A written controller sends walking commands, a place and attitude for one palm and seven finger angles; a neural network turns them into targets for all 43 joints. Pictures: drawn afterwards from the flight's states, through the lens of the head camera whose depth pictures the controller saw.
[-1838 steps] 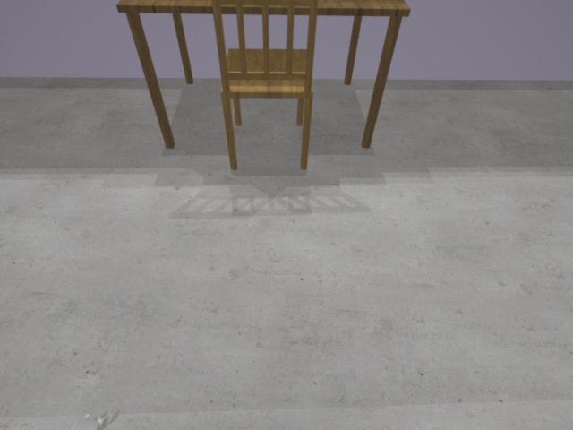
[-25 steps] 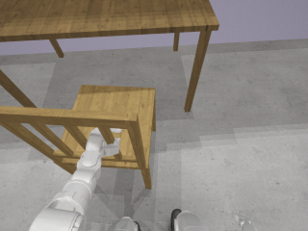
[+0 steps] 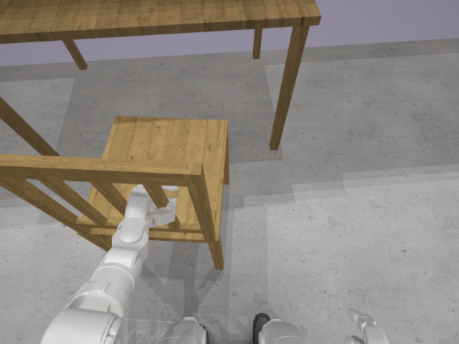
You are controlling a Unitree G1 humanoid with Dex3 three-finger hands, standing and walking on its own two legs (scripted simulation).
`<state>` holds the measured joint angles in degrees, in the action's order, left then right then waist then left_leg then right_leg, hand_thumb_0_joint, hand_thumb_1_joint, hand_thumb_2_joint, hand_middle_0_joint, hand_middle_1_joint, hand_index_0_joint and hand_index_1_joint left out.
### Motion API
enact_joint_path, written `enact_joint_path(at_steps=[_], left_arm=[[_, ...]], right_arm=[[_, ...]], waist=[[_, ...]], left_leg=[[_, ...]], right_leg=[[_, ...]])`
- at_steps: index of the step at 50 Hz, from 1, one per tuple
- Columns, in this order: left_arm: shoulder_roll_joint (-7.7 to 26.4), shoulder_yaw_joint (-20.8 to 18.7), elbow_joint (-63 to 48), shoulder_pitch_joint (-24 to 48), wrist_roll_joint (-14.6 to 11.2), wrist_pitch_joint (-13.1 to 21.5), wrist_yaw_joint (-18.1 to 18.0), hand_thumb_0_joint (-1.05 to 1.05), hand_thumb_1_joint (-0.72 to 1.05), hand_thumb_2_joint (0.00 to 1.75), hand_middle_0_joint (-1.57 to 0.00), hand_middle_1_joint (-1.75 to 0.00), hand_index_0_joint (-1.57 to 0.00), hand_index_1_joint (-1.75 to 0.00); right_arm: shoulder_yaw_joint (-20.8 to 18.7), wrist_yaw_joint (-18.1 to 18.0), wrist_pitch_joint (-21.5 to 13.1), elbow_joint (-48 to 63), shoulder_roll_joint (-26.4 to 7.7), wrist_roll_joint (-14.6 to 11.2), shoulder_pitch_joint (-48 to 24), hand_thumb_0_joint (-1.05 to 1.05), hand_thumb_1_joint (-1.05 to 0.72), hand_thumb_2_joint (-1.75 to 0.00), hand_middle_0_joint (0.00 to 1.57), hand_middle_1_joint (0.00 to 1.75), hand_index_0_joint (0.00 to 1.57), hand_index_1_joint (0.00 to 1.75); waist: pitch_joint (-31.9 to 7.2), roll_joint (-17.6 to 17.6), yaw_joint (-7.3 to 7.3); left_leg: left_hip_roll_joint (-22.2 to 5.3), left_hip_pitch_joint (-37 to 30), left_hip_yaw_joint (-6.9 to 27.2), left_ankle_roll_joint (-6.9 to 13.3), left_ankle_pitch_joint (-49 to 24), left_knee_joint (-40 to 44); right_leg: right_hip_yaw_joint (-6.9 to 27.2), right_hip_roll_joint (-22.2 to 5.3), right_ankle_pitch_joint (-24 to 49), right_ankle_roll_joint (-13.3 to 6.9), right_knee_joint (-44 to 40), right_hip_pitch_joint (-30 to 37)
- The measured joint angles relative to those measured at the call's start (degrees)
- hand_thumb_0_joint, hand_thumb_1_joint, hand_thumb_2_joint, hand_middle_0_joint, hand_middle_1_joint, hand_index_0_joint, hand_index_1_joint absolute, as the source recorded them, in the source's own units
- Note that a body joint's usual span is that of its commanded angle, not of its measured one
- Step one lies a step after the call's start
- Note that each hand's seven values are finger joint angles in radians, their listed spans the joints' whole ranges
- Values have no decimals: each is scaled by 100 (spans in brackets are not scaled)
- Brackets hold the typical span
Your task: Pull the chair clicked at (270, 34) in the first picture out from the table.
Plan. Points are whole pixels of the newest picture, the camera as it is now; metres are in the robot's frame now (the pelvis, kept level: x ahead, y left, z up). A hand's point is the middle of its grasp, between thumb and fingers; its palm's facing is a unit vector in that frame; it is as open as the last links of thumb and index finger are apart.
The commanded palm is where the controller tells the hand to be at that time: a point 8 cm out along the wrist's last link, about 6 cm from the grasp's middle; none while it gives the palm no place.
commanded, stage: step backward, pulling the chair out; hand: left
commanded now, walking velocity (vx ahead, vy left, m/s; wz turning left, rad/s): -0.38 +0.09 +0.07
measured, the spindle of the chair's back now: (121, 204) +0.39 +0.24 -0.10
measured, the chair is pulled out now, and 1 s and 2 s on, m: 0.37 0.59 0.67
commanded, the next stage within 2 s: stop walking, hand still on the chair in 0.90 s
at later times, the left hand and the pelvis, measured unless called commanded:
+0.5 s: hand (166, 257) +0.26 +0.12 -0.07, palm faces -0.01 -0.98 -0.19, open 5.7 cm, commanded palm +0.25 +0.17 -0.06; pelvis -0.08 -0.01 +0.00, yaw -1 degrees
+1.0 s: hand (168, 334) +0.14 +0.11 -0.07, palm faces -0.03 -0.98 -0.18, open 5.7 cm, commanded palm +0.13 +0.16 -0.04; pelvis -0.20 -0.02 +0.00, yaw +1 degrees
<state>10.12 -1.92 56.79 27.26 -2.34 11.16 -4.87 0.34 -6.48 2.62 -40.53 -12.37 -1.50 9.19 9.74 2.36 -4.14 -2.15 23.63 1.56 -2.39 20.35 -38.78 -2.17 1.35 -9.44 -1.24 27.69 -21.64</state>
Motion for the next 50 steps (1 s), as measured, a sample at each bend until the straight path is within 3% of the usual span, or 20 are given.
enact_joint_path(at_steps=[3, 6, 9, 14, 21, 23, 26, 28, 30, 33, 34, 37, 40, 42, 44, 46, 48, 50], left_arm=[[-111, 55, -131, -44, 71, -97, -2, 7, 65, 77, -33, -123, -50, -145], [-166, 254, -332, -61, 143, -241, -15, 7, 65, 77, -32, -126, -50, -145], [-67, 405, -502, -76, 136, -345, 0, 7, 66, 77, -31, -128, -50, -145], [-60, 339, -473, -251, 80, -313, 50, 8, 66, 77, -30, -127, -50, -145], [-10, 121, -78, -210, 12, -60, 139, 9, 63, 79, -35, -123, -50, -145], [-16, -3, 62, -136, -54, 32, 141, 9, 63, 79, -36, -121, -50, -145], [-63, -106, 184, -13, -30, 0, 137, 9, 63, 78, -36, -119, -50, -145], [-115, -119, 189, 41, 23, -67, 113, 9, 64, 77, -35, -119, -50, -145], [-177, -81, 151, 53, 48, -128, 79, 9, 64, 76, -34, -120, -50, -145], [-264, 129, -24, 46, 65, -279, 26, 8, 65, 76, -34, -123, -50, -145], [-245, 212, -87, 77, 63, -333, 12, 8, 65, 76, -34, -124, -50, -145], [-119, 360, -261, 66, 26, -425, 10, 8, 65, 76, -33, -127, -50, -145], [-33, 368, -386, -84, 10, -442, 57, 8, 65, 77, -34, -128, -50, -145], [-52, 322, -376, -198, -13, -383, 78, 8, 64, 78, -34, -128, -50, -145], [-73, 259, -333, -270, -41, -309, 103, 8, 63, 78, -35, -127, -50, -145], [-100, 212, -219, -284, -100, -227, 117, 9, 63, 78, -36, -126, -50, -145], [-166, 187, -67, -227, -75, -217, 127, 9, 63, 78, -36, -125, -50, -145], [-252, 192, 69, -148, -43, -252, 108, 9, 63, 78, -35, -124, -50, -145]], right_arm=[[-42, -57, 23, -16, -214, -2, -23, 1, -91, -90, 20, 30, 20, 30], [-76, -122, 88, -8, -355, 8, -5, 1, -91, -90, 20, 30, 20, 30], [-84, -108, 220, 143, -270, 31, -3, 1, -91, -90, 20, 30, 20, 30], [-75, 75, 183, 253, -20, 175, 97, 1, -91, -90, 20, 30, 20, 30], [94, 257, 41, -30, 301, 119, 155, 1, -91, -90, 20, 30, 20, 30], [106, 211, 35, -100, 256, 60, 36, 1, -91, -90, 20, 30, 20, 30], [44, 106, 3, -196, 115, -17, -52, 1, -91, -90, 20, 30, 20, 30], [19, 37, -24, -239, -38, -8, -83, 1, -91, -90, 20, 30, 20, 30], [0, -30, -31, -239, -218, -3, -79, 1, -91, -90, 20, 30, 20, 30], [-81, -110, -1, -173, -494, -13, -13, 1, -91, -90, 20, 30, 20, 30], [-131, -129, 36, -166, -504, -11, -36, 1, -91, -90, 20, 30, 20, 30], [-172, -91, 145, 18, -411, -4, -22, 1, -91, -90, 20, 30, 20, 30], [-153, -39, 152, 211, -248, 80, 72, 1, -91, -90, 20, 30, 20, 30], [-125, 23, 127, 248, -135, 97, 160, 1, -91, -90, 20, 30, 20, 30], [-68, 85, 117, 217, -50, 64, 172, 1, -91, -90, 20, 30, 20, 30], [-13, 95, 127, 143, 3, -12, 132, 1, -91, -90, 20, 30, 20, 30], [10, 75, 116, 45, 26, -94, 116, 1, -91, -90, 20, 30, 20, 30], [33, 61, 76, -49, -6, -100, 126, 1, -91, -90, 20, 30, 20, 30]], waist=[[-96, 12, -66], [-152, -55, -106], [-41, -360, 42], [-23, -270, 110], [10, -38, 331], [100, 157, 246], [80, 104, 165], [37, 8, 121], [-32, -29, 37], [-140, 67, -71], [-105, -8, -78], [24, -299, 84], [25, -351, 118], [-32, -261, 149], [-3, -131, 220], [36, 20, 175], [-32, 23, 153], [-106, -49, 180]], left_leg=[[146, -124, 67, 14, 248, -33], [181, -476, 27, 128, -337, 692], [315, -591, -158, 290, -466, 890], [175, -664, -172, 293, -659, 1078], [-123, -466, -139, 54, -670, 791], [-241, -274, -48, -3, -759, 501], [67, 94, 130, -35, 223, -526], [231, 124, 143, -47, 476, -753], [245, -78, 108, -58, 295, -294], [73, -574, 77, 10, -691, 785], [125, -592, 54, 56, -591, 869], [204, -627, -141, 115, -568, 920], [159, -584, -193, 98, -672, 919], [80, -496, -157, 59, -702, 855], [-46, -436, -143, -11, -683, 712], [-133, -326, -70, -41, -425, 447], [39, -56, 42, -18, 383, -341], [239, 76, 52, 13, 748, -1018]], right_leg=[[-10, -121, 102, 72, -53, -135], [-51, -259, 148, 186, 12, -265], [97, -379, 387, 194, 122, -335], [137, -202, -1087, 30, 1234, -354], [97, -96, -311, 88, -79, 627], [26, 44, -261, 74, -145, 586], [37, -75, -168, 35, -72, 346], [65, -209, -86, 50, -60, 200], [33, -319, -19, 98, -37, 65], [-114, -368, -25, 191, 168, -157], [-110, -433, -19, 218, 228, -208], [77, -490, 253, 230, 171, -245], [127, -420, -404, 144, 591, -307], [105, -318, -674, 85, 647, -134], [55, -212, 101, 57, 314, 2], [-37, -116, 105, 7, 212, 61], [-73, -169, 84, -26, 182, -34], [-46, -277, 206, -29, 87, -116]])
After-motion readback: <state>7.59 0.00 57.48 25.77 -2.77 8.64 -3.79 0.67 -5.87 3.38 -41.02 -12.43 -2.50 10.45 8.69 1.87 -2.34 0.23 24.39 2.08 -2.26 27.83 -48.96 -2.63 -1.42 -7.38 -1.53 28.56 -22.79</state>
